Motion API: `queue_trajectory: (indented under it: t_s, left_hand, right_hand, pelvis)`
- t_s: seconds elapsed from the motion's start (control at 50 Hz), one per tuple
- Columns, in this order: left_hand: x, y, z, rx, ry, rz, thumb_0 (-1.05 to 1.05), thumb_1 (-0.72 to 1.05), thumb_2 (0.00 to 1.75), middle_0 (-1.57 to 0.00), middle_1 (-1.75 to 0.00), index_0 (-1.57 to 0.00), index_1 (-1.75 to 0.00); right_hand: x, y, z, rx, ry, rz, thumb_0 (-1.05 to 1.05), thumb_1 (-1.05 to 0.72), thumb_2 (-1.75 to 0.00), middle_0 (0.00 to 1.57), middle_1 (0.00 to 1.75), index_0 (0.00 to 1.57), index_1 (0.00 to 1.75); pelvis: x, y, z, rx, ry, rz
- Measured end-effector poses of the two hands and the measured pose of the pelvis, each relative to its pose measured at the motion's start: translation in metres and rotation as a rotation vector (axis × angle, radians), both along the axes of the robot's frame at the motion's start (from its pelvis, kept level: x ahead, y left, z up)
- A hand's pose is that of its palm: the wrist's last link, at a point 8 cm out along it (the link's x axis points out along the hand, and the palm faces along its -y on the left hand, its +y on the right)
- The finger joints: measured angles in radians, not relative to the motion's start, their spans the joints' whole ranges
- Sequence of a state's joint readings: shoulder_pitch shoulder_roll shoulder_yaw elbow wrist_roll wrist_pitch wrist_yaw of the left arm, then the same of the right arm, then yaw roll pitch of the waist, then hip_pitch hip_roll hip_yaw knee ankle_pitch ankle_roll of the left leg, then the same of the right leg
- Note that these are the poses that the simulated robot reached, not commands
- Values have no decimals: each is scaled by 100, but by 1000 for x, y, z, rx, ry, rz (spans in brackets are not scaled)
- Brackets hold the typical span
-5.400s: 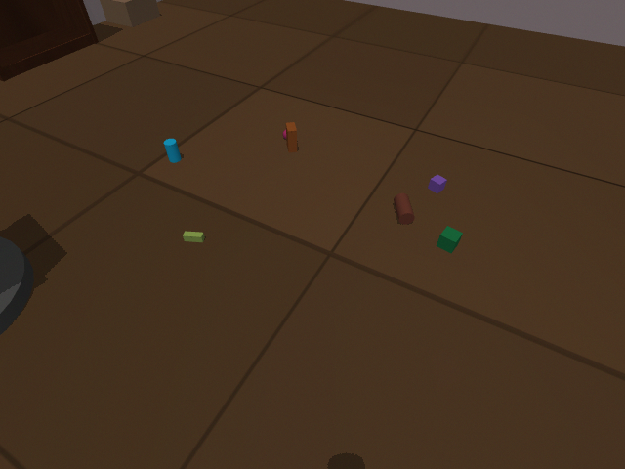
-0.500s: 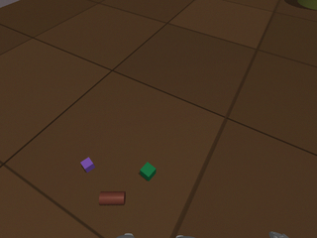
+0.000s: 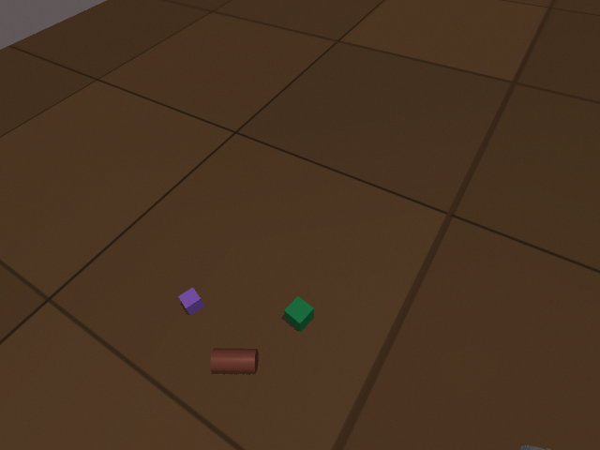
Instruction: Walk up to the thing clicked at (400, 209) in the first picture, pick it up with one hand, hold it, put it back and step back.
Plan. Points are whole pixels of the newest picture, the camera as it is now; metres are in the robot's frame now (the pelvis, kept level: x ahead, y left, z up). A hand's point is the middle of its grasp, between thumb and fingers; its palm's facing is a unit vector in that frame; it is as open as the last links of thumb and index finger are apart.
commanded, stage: walk up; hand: left
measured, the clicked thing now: (235, 360) +0.47 +0.27 -0.71
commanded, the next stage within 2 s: stand in 1.48 s
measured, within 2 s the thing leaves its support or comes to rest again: neither
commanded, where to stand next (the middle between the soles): +0.09 +0.01 m, yaw +0 degrees
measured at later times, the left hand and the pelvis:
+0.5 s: hand out of the picture +0.11 +0.29 -0.13, palm faces -0.01 -0.91 -0.41, open 7.4 cm; pelvis +0.02 +0.01 +0.01, yaw +0 degrees
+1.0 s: hand out of the picture +0.13 +0.28 -0.12, palm faces -0.05 -0.92 -0.40, open 7.4 cm; pelvis +0.02 +0.02 +0.02, yaw -2 degrees
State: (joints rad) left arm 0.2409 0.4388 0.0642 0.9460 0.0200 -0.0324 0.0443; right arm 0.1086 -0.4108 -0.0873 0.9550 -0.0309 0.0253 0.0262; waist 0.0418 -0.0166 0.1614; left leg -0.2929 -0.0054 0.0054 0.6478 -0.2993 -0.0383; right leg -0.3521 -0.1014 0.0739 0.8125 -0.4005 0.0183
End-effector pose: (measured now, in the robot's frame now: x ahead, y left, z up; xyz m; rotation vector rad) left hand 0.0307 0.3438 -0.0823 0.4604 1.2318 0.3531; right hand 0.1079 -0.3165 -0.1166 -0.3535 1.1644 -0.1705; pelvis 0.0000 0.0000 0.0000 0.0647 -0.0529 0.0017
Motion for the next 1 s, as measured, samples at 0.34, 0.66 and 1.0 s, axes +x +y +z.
queue_trajectory:
  t_s: [0.34,0.66,1.0]
  left_hand:
    - [40,-22,-16,-140,-51,-43,0,90,90,-20,-30,-21,-30]
    - [90,-16,-1,-104,-79,-87,0,90,90,-20,-30,-20,-30]
    - [93,-21,-1,-134,-69,-104,0,90,90,-20,-30,-20,-30]
  right_hand:
    - [-38,27,3,34,46,-76,0,-90,-90,20,30,21,30]
    - [3,23,14,34,11,-87,0,-90,-90,20,30,21,30]
    - [-5,30,22,45,13,-110,0,-90,-90,20,30,21,30]
  pelvis:
    - [13,18,8,-57,3,-10]
    - [28,14,17,-61,15,-21]
    - [24,19,23,-54,0,-44]
